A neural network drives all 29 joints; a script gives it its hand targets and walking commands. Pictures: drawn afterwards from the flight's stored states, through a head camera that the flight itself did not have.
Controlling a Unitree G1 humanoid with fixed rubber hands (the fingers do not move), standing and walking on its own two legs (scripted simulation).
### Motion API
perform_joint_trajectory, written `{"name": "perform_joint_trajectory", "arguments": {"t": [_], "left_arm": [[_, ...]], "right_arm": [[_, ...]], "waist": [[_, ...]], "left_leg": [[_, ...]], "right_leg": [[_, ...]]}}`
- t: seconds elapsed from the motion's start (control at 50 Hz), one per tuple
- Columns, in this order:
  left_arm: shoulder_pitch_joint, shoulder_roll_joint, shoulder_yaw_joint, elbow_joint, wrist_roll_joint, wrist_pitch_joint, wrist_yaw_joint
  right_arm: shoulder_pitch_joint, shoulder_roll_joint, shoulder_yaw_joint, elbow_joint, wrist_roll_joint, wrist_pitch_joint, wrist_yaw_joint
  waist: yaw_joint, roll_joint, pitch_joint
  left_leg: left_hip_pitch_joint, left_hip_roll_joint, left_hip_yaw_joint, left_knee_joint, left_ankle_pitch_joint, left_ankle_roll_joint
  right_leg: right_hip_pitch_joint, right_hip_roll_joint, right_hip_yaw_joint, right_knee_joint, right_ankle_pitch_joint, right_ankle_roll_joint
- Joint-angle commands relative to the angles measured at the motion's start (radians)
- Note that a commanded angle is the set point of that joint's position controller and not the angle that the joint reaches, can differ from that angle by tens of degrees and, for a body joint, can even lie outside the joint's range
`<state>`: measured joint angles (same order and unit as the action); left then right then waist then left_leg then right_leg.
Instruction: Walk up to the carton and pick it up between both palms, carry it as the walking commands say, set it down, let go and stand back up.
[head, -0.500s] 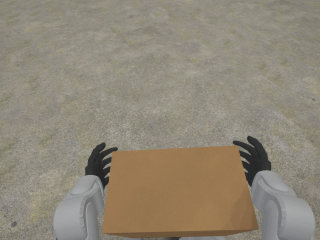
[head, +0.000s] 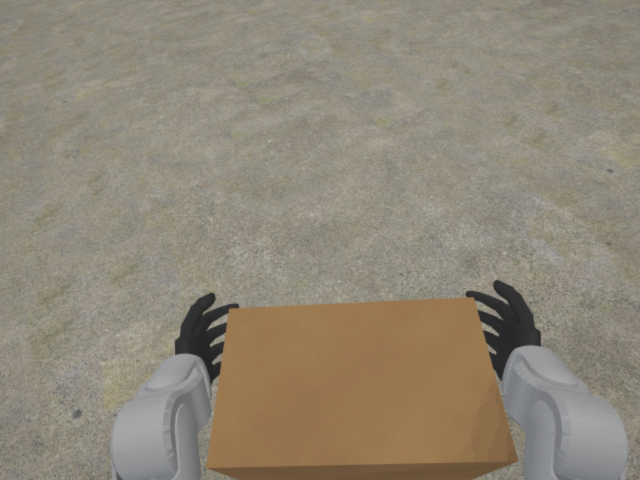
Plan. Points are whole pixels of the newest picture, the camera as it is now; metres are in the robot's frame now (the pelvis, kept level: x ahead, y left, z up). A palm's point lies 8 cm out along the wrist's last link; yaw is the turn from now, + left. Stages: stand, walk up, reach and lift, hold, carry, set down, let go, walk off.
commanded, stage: carry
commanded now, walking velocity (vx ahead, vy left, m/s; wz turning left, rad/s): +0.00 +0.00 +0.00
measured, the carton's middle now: (355, 407) +0.21 +0.00 +0.00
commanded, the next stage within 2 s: none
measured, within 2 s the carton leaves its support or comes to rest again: neither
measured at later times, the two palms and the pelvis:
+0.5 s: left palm out of the picture +0.07 +0.18 +0.09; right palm out of the picture +0.09 -0.16 +0.10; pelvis -0.14 +0.00 -0.01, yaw +0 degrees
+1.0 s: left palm out of the picture -0.05 +0.14 +0.09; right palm out of the picture -0.03 -0.20 +0.08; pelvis -0.28 -0.03 +0.01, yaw -1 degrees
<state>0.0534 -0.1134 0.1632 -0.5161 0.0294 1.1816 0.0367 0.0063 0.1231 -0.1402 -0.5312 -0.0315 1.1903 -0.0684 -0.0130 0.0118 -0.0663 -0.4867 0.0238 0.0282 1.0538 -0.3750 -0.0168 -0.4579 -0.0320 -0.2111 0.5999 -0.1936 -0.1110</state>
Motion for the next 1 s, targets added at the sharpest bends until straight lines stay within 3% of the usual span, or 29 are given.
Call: {"name": "perform_joint_trajectory", "arguments": {"t": [0.0, 0.06, 0.08, 0.1, 0.14, 0.16, 0.26, 0.32, 0.36, 0.4, 0.44, 0.5, 0.54, 0.58, 0.6, 0.62, 0.64, 0.66, 0.68, 0.72, 0.76, 0.82, 0.84, 0.86, 0.88, 0.9, 0.92, 0.94, 0.98], "left_arm": [[-0.488, -0.705, -0.764, -0.205, -0.303, -0.015, -0.073], [-0.502, -0.719, -0.794, -0.237, -0.318, -0.03, -0.073], [-0.507, -0.713, -0.788, -0.236, -0.316, -0.034, -0.07], [-0.496, -0.697, -0.788, -0.22, -0.309, -0.034, -0.068], [-0.508, -0.697, -0.799, -0.227, -0.308, -0.041, -0.069], [-0.496, -0.715, -0.818, -0.234, -0.313, -0.04, -0.071], [-0.555, -0.646, -0.785, -0.113, -0.277, -0.04, -0.074], [-0.551, -0.584, -0.736, -0.04, -0.266, -0.03, -0.076], [-0.537, -0.523, -0.689, 0.054, -0.242, -0.025, -0.076], [-0.516, -0.502, -0.662, 0.125, -0.233, -0.02, -0.082], [-0.569, -0.54, -0.708, 0.027, -0.283, -0.02, -0.087], [-0.698, -0.596, -0.783, -0.16, -0.346, -0.034, -0.088], [-0.613, -0.636, -0.784, -0.157, -0.338, -0.021, -0.073], [-0.558, -0.65, -0.788, -0.165, -0.312, -0.022, -0.054], [-0.533, -0.631, -0.797, -0.174, -0.299, -0.021, -0.045], [-0.506, -0.649, -0.8, -0.16, -0.293, -0.016, -0.041], [-0.516, -0.652, -0.802, -0.185, -0.289, -0.018, -0.039], [-0.546, -0.643, -0.797, -0.198, -0.279, -0.018, -0.037], [-0.585, -0.625, -0.762, -0.124, -0.251, -0.027, -0.036], [-0.612, -0.639, -0.759, -0.091, -0.233, -0.038, -0.046], [-0.606, -0.618, -0.724, -0.046, -0.225, -0.034, -0.045], [-0.625, -0.553, -0.635, 0.083, -0.211, -0.035, -0.058], [-0.6, -0.468, -0.535, 0.261, -0.16, -0.051, -0.063], [-0.57, -0.477, -0.518, 0.308, -0.158, -0.068, -0.07], [-0.576, -0.386, -0.427, 0.483, -0.115, -0.109, -0.079], [-0.578, -0.538, -0.592, 0.178, -0.234, -0.118, -0.083], [-0.605, -0.644, -0.684, 0.023, -0.304, -0.111, -0.087], [-0.667, -0.611, -0.632, 0.074, -0.281, -0.125, -0.09], [-0.772, -0.647, -0.654, -0.032, -0.319, -0.14, -0.097]], "right_arm": [[-0.447, 0.711, 0.76, -0.154, 0.314, -0.005, 0.085], [-0.439, 0.719, 0.751, -0.172, 0.319, -0.022, 0.091], [-0.46, 0.722, 0.754, -0.176, 0.324, -0.028, 0.092], [-0.434, 0.711, 0.741, -0.15, 0.312, -0.029, 0.093], [-0.425, 0.706, 0.722, -0.142, 0.3, -0.042, 0.099], [-0.382, 0.725, 0.704, -0.116, 0.288, -0.043, 0.101], [-0.363, 0.648, 0.622, 0.013, 0.216, -0.039, 0.113], [-0.397, 0.582, 0.612, 0.033, 0.183, -0.031, 0.091], [-0.389, 0.534, 0.58, 0.112, 0.14, -0.024, 0.076], [-0.408, 0.484, 0.579, 0.122, 0.123, -0.018, 0.065], [-0.411, 0.551, 0.622, 0.076, 0.15, -0.02, 0.057], [-0.478, 0.655, 0.672, 0.008, 0.198, -0.036, 0.06], [-0.431, 0.666, 0.661, -0.013, 0.231, -0.028, 0.058], [-0.422, 0.67, 0.677, -0.049, 0.259, -0.028, 0.065], [-0.402, 0.67, 0.677, -0.058, 0.266, -0.031, 0.071], [-0.397, 0.683, 0.68, -0.075, 0.278, -0.033, 0.076], [-0.404, 0.704, 0.68, -0.088, 0.291, -0.037, 0.081], [-0.387, 0.707, 0.682, -0.078, 0.288, -0.028, 0.089], [-0.413, 0.66, 0.631, -0.019, 0.262, -0.033, 0.102], [-0.504, 0.652, 0.663, -0.037, 0.269, -0.045, 0.119], [-0.579, 0.625, 0.686, -0.044, 0.273, -0.044, 0.117], [-0.57, 0.542, 0.621, 0.031, 0.186, -0.042, 0.086], [-0.545, 0.442, 0.53, 0.18, 0.113, -0.053, 0.075], [-0.526, 0.438, 0.521, 0.205, 0.099, -0.064, 0.069], [-0.516, 0.353, 0.412, 0.399, 0.019, -0.095, 0.061], [-0.475, 0.5, 0.56, 0.137, 0.114, -0.099, 0.054], [-0.499, 0.598, 0.646, 0.006, 0.174, -0.088, 0.05], [-0.553, 0.58, 0.607, 0.099, 0.163, -0.098, 0.053], [-0.601, 0.658, 0.614, 0.091, 0.197, -0.114, 0.062]], "waist": [[0.029, -0.182, -0.317], [0.019, -0.183, -0.36], [0.016, -0.161, -0.366], [0.02, -0.108, -0.349], [0.025, 0.117, -0.3], [0.03, 0.237, -0.281], [0.055, 0.258, -0.214], [0.059, 0.08, -0.121], [0.043, -0.181, -0.056], [0.004, -0.278, -0.083], [-0.029, -0.317, -0.083], [-0.044, -0.339, -0.092], [-0.025, -0.217, -0.171], [-0.013, -0.073, -0.26], [-0.014, 0.077, -0.271], [-0.013, 0.216, -0.298], [0.006, 0.408, -0.304], [0.014, 0.328, -0.249], [0.024, 0.3, -0.173], [0.05, 0.276, -0.112], [0.051, 0.246, -0.065], [0.034, 0.021, -0.03], [0.03, -0.049, -0.02], [0.029, -0.145, -0.046], [0.026, -0.281, -0.054], [0.019, -0.371, -0.051], [0.025, -0.363, -0.04], [0.026, -0.32, -0.037], [0.028, -0.221, -0.054]], "left_leg": [[0.103, 0.004, 0.052, -0.317, -0.09, -0.021], [0.187, 0.013, 0.067, -0.545, -0.069, -0.008], [0.245, 0.027, 0.041, -0.649, -0.007, 0.004], [0.282, 0.053, -0.005, -0.684, 0.014, 0.019], [0.182, 0.21, -0.249, -0.785, -0.155, 0.076], [0.049, 0.23, -0.28, -0.825, -0.308, 0.09], [-0.205, 0.203, -0.178, -0.828, -0.325, 0.003], [-0.202, 0.13, -0.14, -0.699, -0.212, 0.003], [-0.132, 0.023, -0.065, -0.437, -0.017, 0.01], [0.119, -0.006, 0.055, -0.157, -0.018, 0.01], [0.306, -0.052, 0.144, 0.03, -0.038, 0.02], [0.371, -0.095, 0.243, -0.044, -0.147, 0.038], [0.273, -0.058, 0.196, -0.346, -0.207, 0.046], [0.275, -0.056, 0.172, -0.693, -0.119, 0.06], [0.308, 0.011, 0.081, -0.881, -0.047, 0.069], [0.39, 0.142, -0.114, -0.87, 0.098, 0.092], [0.321, 0.274, -0.324, -0.832, 0.086, 0.113], [0.257, 0.326, -0.331, -0.877, 0.016, 0.131], [0.029, 0.331, -0.259, -0.941, -0.24, 0.129], [-0.156, 0.301, -0.18, -0.959, -0.406, 0.076], [-0.159, 0.249, -0.135, -0.911, -0.373, 0.047], [-0.05, 0.183, -0.129, -0.772, -0.226, 0.085], [0.007, 0.135, -0.109, -0.682, -0.116, 0.086], [0.08, 0.092, -0.103, -0.573, 0.033, 0.088], [0.037, 0.047, -0.085, -0.46, 0.043, 0.061], [-0.001, 0.014, -0.046, -0.387, 0.018, 0.045], [0.021, 0.0, -0.035, -0.33, 0.039, 0.035], [0.072, -0.015, -0.04, -0.267, 0.053, 0.028], [0.086, -0.038, -0.01, -0.12, 0.047, 0.022]], "right_leg": [[0.32, -0.281, 0.288, -0.311, -0.038, 0.02], [0.322, -0.272, 0.279, -0.286, -0.1, 0.016], [0.278, -0.252, 0.258, -0.285, -0.176, 0.048], [0.236, -0.217, 0.222, -0.277, -0.163, 0.102], [0.177, -0.101, 0.127, -0.138, -0.112, 0.152], [0.224, -0.08, 0.12, -0.017, -0.113, 0.125], [0.356, -0.078, 0.127, 0.193, -0.045, 0.1], [0.322, -0.099, 0.157, -0.037, -0.133, 0.108], [0.233, -0.263, 0.336, -0.371, -0.286, 0.102], [-0.03, -0.346, 0.378, -0.557, -0.652, 0.088], [-0.243, -0.295, 0.264, -0.687, -0.792, 0.171], [-0.224, -0.207, 0.098, -0.683, -0.64, 0.312], [0.061, -0.184, 0.083, -0.506, -0.426, 0.271], [0.283, -0.112, 0.035, -0.352, -0.215, 0.286], [0.316, -0.069, -0.001, -0.225, -0.071, 0.322], [0.207, -0.035, 0.008, -0.084, 0.017, 0.312], [0.134, -0.087, 0.162, 0.116, -0.097, 0.22], [0.057, -0.088, 0.192, 0.257, -0.119, 0.172], [0.121, -0.115, 0.26, 0.42, -0.08, 0.139], [0.139, -0.082, 0.246, 0.474, -0.109, 0.111], [0.127, -0.068, 0.219, 0.377, -0.179, 0.103], [0.223, -0.041, 0.124, -0.085, -0.165, 0.113], [0.251, -0.053, 0.111, -0.208, -0.191, 0.128], [0.276, -0.109, 0.185, -0.299, -0.179, 0.138], [0.331, -0.23, 0.328, -0.349, 0.047, 0.136], [0.367, -0.287, 0.34, -0.356, 0.201, 0.113], [0.322, -0.305, 0.329, -0.376, 0.298, 0.091], [0.245, -0.282, 0.305, -0.396, 0.204, 0.085], [0.189, -0.26, 0.29, -0.434, -0.017, 0.082]]}}
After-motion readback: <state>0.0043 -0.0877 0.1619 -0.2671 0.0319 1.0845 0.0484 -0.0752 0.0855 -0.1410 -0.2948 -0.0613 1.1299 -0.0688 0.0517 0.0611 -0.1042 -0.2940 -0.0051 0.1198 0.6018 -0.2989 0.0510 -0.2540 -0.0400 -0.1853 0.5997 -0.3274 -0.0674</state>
